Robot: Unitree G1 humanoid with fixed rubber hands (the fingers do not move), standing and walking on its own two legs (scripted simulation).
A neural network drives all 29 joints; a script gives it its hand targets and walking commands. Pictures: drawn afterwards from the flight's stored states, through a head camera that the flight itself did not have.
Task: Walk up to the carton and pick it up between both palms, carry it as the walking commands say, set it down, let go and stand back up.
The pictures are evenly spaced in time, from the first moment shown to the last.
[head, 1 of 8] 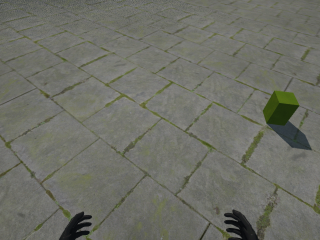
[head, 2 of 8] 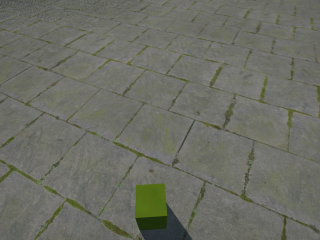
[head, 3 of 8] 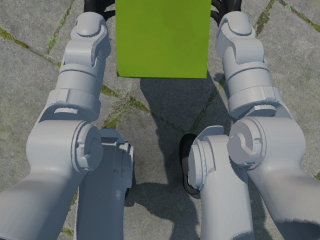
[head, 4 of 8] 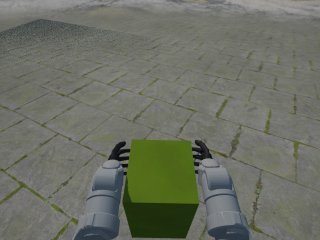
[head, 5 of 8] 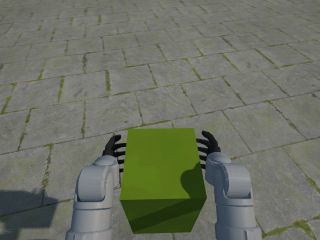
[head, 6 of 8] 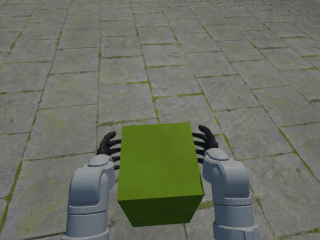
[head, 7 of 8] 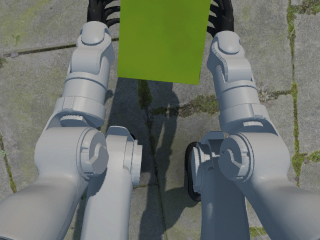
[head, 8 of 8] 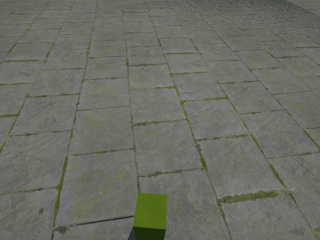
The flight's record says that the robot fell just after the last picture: no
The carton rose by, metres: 0.69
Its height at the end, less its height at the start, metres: +0.00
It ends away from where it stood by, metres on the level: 1.10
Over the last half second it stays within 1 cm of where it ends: yes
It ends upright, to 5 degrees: yes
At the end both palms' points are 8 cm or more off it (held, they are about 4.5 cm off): yes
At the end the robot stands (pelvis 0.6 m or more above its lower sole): yes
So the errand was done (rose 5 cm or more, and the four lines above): yes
